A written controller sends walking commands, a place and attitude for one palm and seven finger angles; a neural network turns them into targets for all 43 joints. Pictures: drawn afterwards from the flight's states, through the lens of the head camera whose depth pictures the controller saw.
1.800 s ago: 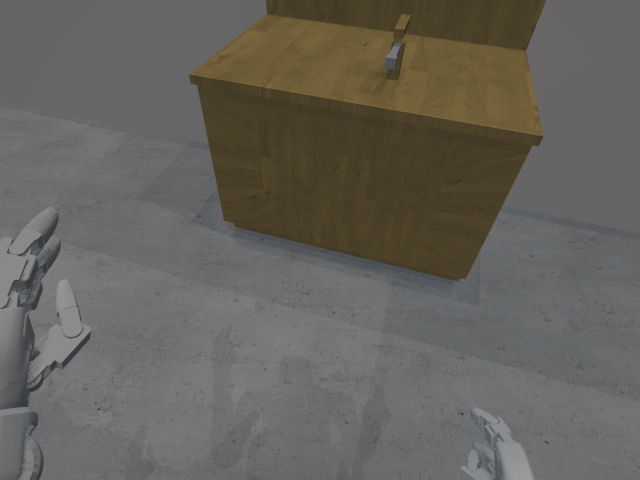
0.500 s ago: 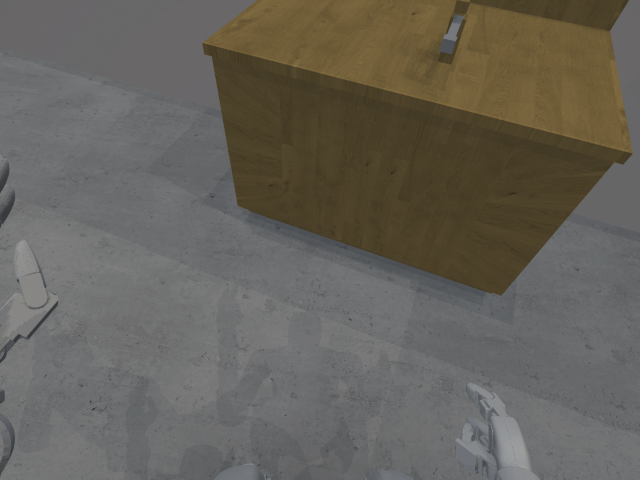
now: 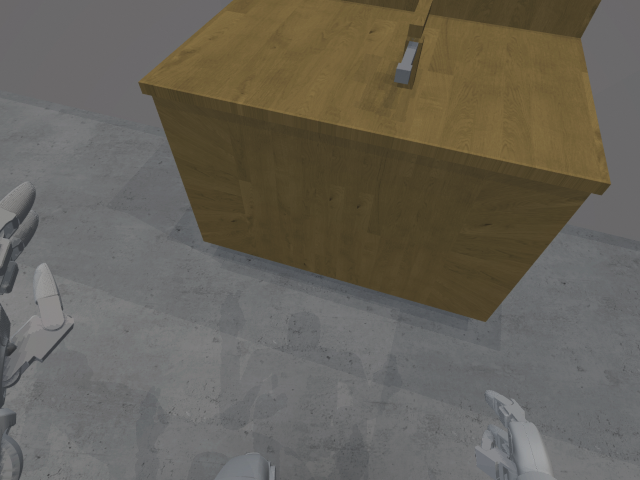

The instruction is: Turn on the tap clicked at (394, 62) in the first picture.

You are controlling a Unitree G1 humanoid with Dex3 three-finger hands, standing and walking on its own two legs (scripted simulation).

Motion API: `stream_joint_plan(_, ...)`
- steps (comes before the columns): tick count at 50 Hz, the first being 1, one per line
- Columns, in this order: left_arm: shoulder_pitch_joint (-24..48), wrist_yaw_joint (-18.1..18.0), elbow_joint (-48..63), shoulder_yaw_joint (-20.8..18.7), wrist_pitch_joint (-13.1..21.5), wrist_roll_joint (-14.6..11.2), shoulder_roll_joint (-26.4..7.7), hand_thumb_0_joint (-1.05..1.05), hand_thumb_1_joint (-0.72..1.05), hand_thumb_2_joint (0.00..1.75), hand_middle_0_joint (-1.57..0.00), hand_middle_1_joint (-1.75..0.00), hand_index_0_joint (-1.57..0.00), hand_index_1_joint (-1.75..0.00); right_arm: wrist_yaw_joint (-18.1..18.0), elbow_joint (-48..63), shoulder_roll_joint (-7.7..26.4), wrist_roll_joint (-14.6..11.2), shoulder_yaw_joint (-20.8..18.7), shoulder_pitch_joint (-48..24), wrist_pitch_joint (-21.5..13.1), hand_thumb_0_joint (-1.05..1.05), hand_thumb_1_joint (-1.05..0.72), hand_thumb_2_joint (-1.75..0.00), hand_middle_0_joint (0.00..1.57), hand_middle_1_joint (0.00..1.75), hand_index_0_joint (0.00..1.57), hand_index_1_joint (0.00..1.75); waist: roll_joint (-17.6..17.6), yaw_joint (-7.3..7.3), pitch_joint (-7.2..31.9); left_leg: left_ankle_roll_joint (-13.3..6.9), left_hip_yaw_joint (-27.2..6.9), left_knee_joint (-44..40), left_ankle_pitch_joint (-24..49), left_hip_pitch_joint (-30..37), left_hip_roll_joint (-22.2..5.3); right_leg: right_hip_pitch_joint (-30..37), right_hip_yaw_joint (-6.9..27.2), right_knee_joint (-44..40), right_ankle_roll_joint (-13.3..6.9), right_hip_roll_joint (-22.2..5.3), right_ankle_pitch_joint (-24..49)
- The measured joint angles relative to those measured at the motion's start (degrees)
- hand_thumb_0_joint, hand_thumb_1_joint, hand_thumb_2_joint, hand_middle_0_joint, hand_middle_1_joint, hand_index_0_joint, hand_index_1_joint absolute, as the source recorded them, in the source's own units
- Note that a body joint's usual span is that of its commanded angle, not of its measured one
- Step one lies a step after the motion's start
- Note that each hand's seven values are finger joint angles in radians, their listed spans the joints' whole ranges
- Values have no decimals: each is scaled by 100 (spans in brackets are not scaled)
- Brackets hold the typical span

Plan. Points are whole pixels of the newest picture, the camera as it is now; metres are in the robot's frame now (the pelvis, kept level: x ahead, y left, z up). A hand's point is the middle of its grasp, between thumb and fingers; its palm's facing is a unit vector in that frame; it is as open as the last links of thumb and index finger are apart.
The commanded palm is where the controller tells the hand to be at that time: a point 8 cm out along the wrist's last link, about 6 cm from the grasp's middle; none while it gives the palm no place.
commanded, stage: turn to face it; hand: left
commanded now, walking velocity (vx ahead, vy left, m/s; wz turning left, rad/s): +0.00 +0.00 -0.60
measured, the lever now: (403, 73) +0.82 -0.11 +0.07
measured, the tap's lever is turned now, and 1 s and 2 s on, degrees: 0 0 0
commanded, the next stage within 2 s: take the last steps up to it in 1.04 s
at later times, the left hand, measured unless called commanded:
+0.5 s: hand (211, 240) +0.30 +0.13 +0.18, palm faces +0.08 -0.85 -0.53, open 7.4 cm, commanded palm +0.25 +0.19 +0.19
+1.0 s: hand (245, 282) +0.25 +0.09 +0.19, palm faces -0.04 -0.93 -0.37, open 7.4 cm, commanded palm +0.23 +0.15 +0.19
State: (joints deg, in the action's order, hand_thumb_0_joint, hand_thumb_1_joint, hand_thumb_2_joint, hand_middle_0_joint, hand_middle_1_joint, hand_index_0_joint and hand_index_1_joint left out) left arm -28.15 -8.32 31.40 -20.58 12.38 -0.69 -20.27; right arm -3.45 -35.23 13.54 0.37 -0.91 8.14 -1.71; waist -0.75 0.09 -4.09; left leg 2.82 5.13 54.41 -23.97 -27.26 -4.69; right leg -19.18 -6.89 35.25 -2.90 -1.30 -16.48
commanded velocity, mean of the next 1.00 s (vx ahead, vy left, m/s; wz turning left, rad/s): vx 0.00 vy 0.00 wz -0.45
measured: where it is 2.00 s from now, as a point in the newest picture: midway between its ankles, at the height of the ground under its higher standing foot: outside the picture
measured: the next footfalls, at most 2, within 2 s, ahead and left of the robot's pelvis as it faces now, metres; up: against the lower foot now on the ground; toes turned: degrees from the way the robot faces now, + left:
left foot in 0.10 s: +0.11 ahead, +0.13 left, +0.00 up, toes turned +5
right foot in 0.48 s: +0.04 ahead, -0.13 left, +0.00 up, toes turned -25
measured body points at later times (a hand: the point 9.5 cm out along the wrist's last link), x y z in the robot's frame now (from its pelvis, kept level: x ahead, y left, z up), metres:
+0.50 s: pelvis +0.01 -0.02 +0.00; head +0.06 -0.05 +0.44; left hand +0.29 +0.18 +0.21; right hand +0.10 -0.26 -0.10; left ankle +0.07 +0.12 -0.73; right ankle +0.00 -0.12 -0.73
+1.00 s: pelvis -0.05 -0.02 +0.01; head -0.05 -0.01 +0.46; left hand +0.25 +0.14 +0.21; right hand -0.02 -0.32 -0.06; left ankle +0.01 +0.09 -0.73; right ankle +0.00 -0.12 -0.72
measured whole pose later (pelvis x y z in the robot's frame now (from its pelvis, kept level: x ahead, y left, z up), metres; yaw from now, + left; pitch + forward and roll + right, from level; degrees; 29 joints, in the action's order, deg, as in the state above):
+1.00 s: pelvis -0.05 -0.02 +0.01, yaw -30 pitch +0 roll +1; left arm -25.8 -8.2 28.5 -19.6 11.3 -1.6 -20.9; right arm -3.1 -31.8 13.1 -0.5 -1.0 12.4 0.1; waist -2.0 0.8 1.6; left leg 0.3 4.0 29.2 -15.7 -13.5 -1.7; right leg -22.1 1.8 29.5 -3.2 5.7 -9.8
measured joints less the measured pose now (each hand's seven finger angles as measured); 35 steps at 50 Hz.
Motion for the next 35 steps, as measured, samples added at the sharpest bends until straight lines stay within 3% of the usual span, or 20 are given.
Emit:
stream_joint_plan(4,0,-47,238,-156,138,-33,-239,1,88,90,-22,-31,-22,-30,-9,247,33,-2,-47,91,-46,1,-91,-90,20,30,20,30,-126,48,140,29,150,-1581,663,451,15,11,244,66,73,140,-105)
stream_joint_plan(5,60,-59,234,-187,155,-38,-276,1,88,90,-22,-31,-22,-30,-17,284,22,-14,-61,113,-52,1,-91,-90,20,30,20,30,-156,55,175,-63,223,-1861,967,602,23,7,318,159,109,156,-174)
stream_joint_plan(8,329,-64,-53,-274,190,-54,-297,1,88,90,-22,-31,-22,-30,-26,368,-146,-8,-50,144,-34,1,-91,-90,20,30,20,30,-305,121,278,-357,550,-1874,839,783,7,-228,565,985,283,142,-901)
stream_joint_plan(10,468,-47,-268,-251,153,-51,-214,1,88,90,-21,-31,-21,-30,54,436,-246,9,-5,154,-52,1,-91,-90,20,30,20,30,-155,107,271,-392,638,-1932,750,903,-163,-470,487,1860,376,187,-1166)
stream_joint_plan(12,545,-12,-322,-158,51,-51,-127,1,88,90,-21,-31,-21,-30,175,483,-341,-3,69,179,-64,1,-91,-90,20,30,20,30,-22,118,220,-354,747,-2069,785,1051,-336,-591,363,2169,438,142,-1021)
stream_joint_plan(19,244,94,-109,-12,-137,-103,-210,1,89,90,-21,-31,-21,-30,382,583,-604,-23,287,382,-122,1,-90,-90,21,30,21,30,189,23,33,-165,1155,-2302,899,1227,-750,-434,82,1131,560,-48,-555)
stream_joint_plan(22,92,87,-26,-131,-179,-146,-365,1,89,90,-21,-31,-21,-30,389,567,-608,-39,285,480,-180,1,-90,-90,21,30,21,30,222,26,-73,-34,1326,-2173,864,1197,-900,-144,2,430,543,-12,-392)
stream_joint_plan(24,47,70,24,-213,-201,-150,-486,1,89,90,-21,-31,-21,-30,398,572,-548,-69,257,563,-200,1,-90,-90,21,30,21,30,233,3,-131,71,1359,-1868,744,1088,-995,177,-34,-167,449,29,94)
stream_joint_plan(26,117,57,7,-176,-169,-112,-407,1,88,90,-21,-31,-21,-30,377,459,-359,-109,183,496,-146,1,-90,-90,21,30,21,30,443,-35,-266,107,956,-1188,276,796,-1091,144,-80,-61,95,188,76)
stream_joint_plan(28,63,32,40,-148,-190,-146,-305,1,88,90,-21,-31,-21,-30,331,288,-191,-128,106,348,-28,1,-90,-90,21,30,21,30,422,-43,-317,152,309,-94,-359,366,-702,14,65,86,-78,203,-36)
stream_joint_plan(30,-108,5,93,-168,-194,-167,-241,1,88,90,-22,-31,-22,-30,272,205,-64,-126,40,224,101,1,-90,-90,21,30,21,30,367,-99,-334,201,-64,824,-388,26,-351,1,219,13,-133,230,31)
stream_joint_plan(32,-271,-6,100,-194,-172,-173,-232,1,88,90,-22,-31,-22,-30,211,179,16,-118,-27,163,204,1,-91,-90,21,30,20,30,331,-164,-287,243,-213,1213,-219,-168,-144,45,329,-163,-159,285,179)
stream_joint_plan(35,-378,-2,4,-223,-132,-191,-282,1,88,90,-22,-31,-22,-30,120,184,76,-106,-117,152,279,1,-91,-90,20,30,20,30,278,-195,-122,235,-273,1092,65,-249,16,77,472,-416,-206,379,390)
